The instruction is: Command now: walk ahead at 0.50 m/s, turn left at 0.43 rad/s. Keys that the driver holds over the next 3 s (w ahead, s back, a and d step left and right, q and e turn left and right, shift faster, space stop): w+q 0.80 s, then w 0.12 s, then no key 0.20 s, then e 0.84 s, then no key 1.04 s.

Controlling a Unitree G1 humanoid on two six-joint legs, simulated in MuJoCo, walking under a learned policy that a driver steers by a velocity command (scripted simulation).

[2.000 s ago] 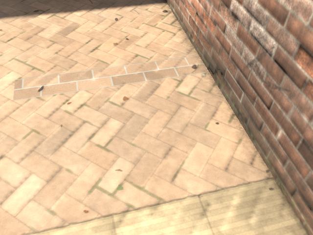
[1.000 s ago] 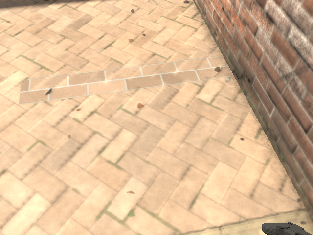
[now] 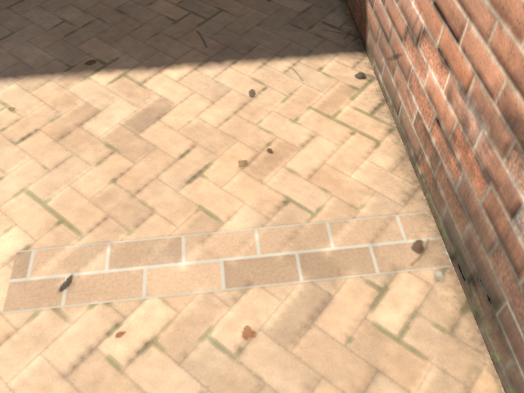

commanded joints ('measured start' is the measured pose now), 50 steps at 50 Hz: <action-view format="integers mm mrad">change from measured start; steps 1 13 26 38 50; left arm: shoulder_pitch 45 -119 -547 -182 -45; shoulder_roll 166 116 141 164 185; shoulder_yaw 31 25 4 17 13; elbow -20 -191 -375 -267 -131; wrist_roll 6 32 10 12 -18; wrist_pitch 5 57 58 32 -14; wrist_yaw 21 -22 -45 3 -29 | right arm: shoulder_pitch -77 207 417 277 -2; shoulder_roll -61 -155 -209 -155 -66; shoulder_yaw -15 -61 -71 -49 5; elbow -82 16 19 -44 -142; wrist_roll -3 41 20 -8 -13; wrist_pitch -17 -35 -24 -4 -5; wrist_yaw -2 -50 -61 -28 8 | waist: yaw -20 -10 -147 -31 -30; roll -112 -34 29 -130 -120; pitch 48 -58 11 -49 4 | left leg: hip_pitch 46 459 648 54 175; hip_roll -61 86 63 -41 -66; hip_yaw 71 -332 -409 -155 -4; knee -48 -399 -341 519 24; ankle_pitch -117 167 245 -310 -23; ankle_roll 45 216 148 -28 -28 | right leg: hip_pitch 9 -680 -808 -226 -270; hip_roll -300 -171 -95 -315 -272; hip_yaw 21 214 201 441 101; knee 98 967 466 35 39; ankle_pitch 877 12 284 102 767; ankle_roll -85 55 69 -96 -100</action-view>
